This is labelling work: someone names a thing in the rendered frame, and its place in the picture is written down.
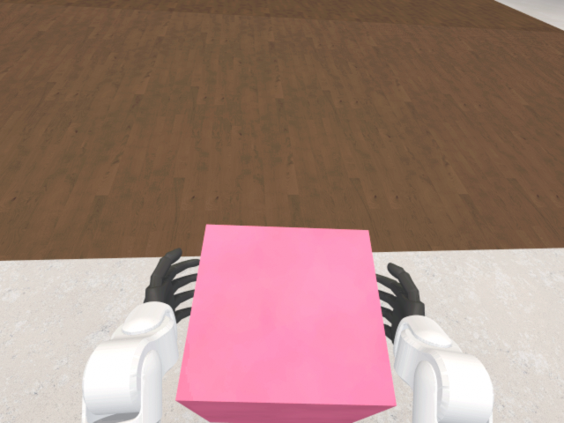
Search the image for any robot right forearm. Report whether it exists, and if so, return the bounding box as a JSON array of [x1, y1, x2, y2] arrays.
[[393, 315, 494, 423]]

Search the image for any carton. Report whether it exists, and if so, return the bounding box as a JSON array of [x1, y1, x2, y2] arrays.
[[175, 225, 397, 423]]

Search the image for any robot left forearm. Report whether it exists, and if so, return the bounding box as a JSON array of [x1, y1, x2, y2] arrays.
[[81, 301, 179, 423]]

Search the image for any robot right hand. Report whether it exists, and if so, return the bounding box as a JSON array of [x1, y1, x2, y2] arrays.
[[375, 263, 425, 345]]

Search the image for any robot left hand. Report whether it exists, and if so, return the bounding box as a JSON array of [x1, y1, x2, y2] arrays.
[[144, 248, 200, 324]]

